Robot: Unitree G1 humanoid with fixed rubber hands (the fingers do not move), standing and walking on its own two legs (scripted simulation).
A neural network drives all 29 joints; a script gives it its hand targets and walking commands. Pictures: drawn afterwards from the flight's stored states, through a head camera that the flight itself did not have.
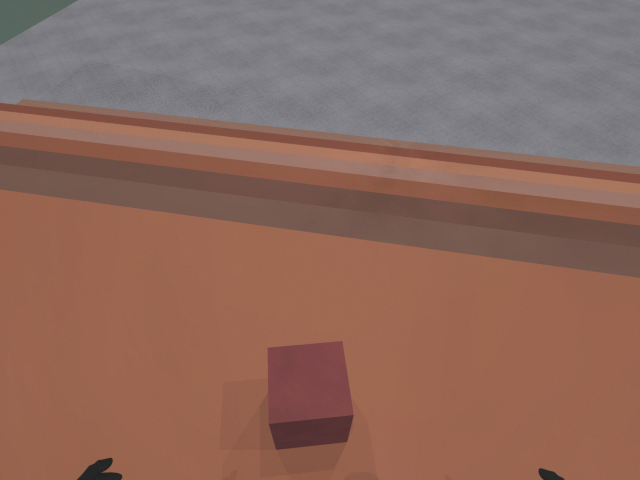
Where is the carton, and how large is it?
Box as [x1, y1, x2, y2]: [268, 341, 353, 449]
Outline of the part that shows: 341,341 268,348 269,426 276,449 342,442 347,440 353,414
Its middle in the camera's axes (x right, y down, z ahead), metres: -0.03 +0.45 +1.11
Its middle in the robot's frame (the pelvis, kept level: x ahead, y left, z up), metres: +0.45 +0.04 -0.66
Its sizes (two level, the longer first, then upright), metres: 0.210 0.200 0.250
